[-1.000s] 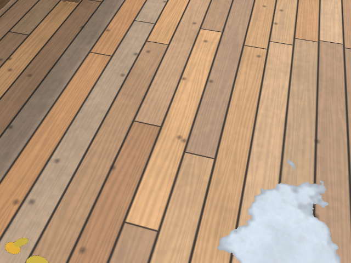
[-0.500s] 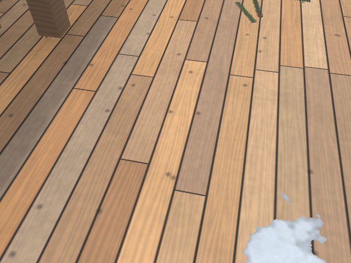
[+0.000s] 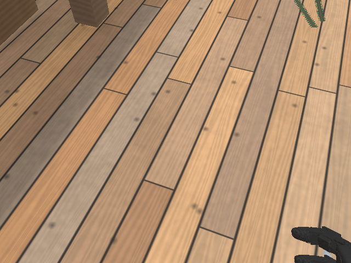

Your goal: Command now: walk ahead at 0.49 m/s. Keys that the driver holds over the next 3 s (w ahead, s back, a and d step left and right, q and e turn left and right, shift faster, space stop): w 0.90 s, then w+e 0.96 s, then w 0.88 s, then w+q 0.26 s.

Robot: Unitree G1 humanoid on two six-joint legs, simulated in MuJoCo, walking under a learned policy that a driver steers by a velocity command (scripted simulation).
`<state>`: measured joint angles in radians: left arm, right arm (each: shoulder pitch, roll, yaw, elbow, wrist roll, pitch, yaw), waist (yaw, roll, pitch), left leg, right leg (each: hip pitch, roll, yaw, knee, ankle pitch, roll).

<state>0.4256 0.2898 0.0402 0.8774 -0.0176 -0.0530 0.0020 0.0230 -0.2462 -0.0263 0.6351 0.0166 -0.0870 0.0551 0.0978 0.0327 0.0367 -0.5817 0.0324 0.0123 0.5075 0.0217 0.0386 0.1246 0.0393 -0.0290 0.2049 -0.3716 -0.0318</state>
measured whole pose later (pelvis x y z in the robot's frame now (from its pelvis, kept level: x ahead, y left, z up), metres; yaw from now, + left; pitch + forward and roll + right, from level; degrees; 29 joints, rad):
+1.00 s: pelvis +0.56 -0.03 +0.01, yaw -1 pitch +2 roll -2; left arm 0.37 0.28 0.05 0.87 -0.02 -0.07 -0.01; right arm 0.05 -0.27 -0.03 0.77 0.01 -0.07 0.03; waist 0.09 0.05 0.03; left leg -0.61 0.09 -0.04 0.57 0.06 -0.01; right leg 0.01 0.06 -0.03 0.21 -0.25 -0.05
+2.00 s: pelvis +1.07 -0.15 +0.02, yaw -32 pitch +1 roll +0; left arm 0.34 0.28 0.07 0.73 -0.01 -0.05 0.01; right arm 0.03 -0.29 -0.05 0.77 0.00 -0.10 0.02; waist 0.07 0.05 0.04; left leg -0.63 0.08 -0.08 0.59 0.09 -0.05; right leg -0.08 0.10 0.11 0.32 -0.25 -0.08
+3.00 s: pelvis +1.55 -0.46 +0.02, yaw -30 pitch +1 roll -2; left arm 0.32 0.27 0.06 0.85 0.01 -0.10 -0.01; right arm 0.16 -0.30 -0.05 0.82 0.02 -0.05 0.02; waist 0.05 0.05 0.01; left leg -0.70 0.11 -0.07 0.79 0.02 -0.01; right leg -0.02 0.06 -0.13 0.21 -0.21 -0.05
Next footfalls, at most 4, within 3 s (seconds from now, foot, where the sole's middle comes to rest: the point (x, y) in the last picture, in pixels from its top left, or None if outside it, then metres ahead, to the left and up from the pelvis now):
0.04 left None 0.21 0.11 -0.77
0.56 right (237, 250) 0.50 -0.13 -0.77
1.10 left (180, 175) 0.80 0.11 -0.77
1.62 right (252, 140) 1.01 -0.20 -0.77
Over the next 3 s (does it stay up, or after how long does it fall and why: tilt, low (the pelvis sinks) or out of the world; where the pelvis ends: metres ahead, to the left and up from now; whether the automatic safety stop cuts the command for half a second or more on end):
stays up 1.55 -0.46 0.02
